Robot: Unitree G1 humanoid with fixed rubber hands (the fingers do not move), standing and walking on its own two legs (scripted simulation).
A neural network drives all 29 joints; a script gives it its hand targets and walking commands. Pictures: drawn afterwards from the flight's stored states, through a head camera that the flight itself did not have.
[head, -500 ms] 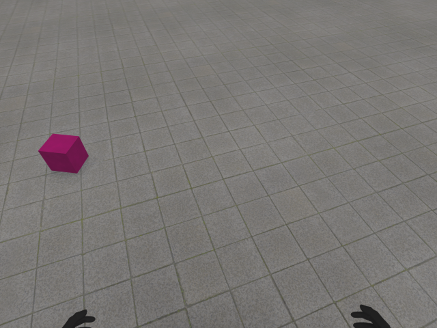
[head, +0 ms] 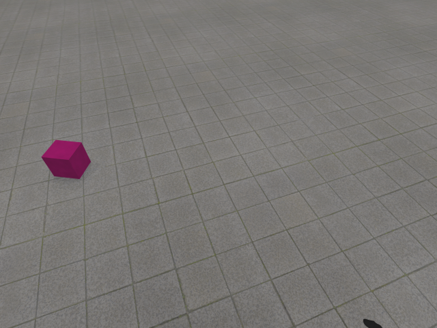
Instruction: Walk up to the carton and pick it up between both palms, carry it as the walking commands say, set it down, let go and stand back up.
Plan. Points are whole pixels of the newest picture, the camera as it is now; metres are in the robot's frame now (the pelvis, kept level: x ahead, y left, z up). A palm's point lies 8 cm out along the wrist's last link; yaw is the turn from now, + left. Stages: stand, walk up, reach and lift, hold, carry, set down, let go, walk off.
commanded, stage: stand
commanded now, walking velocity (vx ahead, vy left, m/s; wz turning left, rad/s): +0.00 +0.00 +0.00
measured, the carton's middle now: (67, 159) +1.21 +0.92 -0.69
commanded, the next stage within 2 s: walk up in 0.88 s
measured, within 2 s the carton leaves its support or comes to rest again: neither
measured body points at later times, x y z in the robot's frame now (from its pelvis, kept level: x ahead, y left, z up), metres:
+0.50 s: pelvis +0.00 +0.00 +0.01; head +0.00 +0.00 +0.45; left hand +0.10 +0.31 -0.12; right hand +0.10 -0.31 -0.11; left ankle -0.01 +0.12 -0.74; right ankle +0.00 -0.12 -0.74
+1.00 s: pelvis +0.00 +0.00 +0.01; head +0.00 +0.00 +0.46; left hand +0.09 +0.31 -0.12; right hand +0.10 -0.31 -0.11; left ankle -0.01 +0.13 -0.74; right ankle +0.00 -0.12 -0.74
